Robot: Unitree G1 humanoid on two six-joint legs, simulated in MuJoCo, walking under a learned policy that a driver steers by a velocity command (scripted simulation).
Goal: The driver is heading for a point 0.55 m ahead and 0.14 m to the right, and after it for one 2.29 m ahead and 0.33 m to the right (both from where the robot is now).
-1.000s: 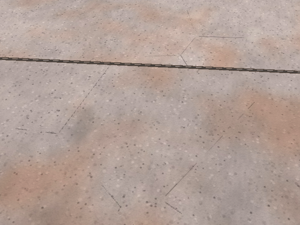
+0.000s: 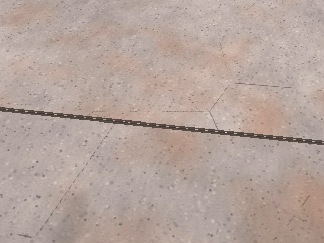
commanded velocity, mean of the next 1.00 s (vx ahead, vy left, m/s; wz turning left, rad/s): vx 0.38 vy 0.00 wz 0.00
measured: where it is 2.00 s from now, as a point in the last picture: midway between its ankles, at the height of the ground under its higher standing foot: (178, 230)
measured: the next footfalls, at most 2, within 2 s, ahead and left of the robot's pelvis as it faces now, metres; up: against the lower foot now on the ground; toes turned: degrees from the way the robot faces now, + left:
right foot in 0.42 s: +0.41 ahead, -0.15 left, +0.00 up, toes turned -3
left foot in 0.90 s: +0.60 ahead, +0.07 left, +0.00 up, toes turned +1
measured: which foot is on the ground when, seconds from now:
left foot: down 0.00-0.42, up 0.44-0.88, down 0.90-1.00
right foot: up 0.00-0.40, down 0.42-0.92, up 0.94-1.00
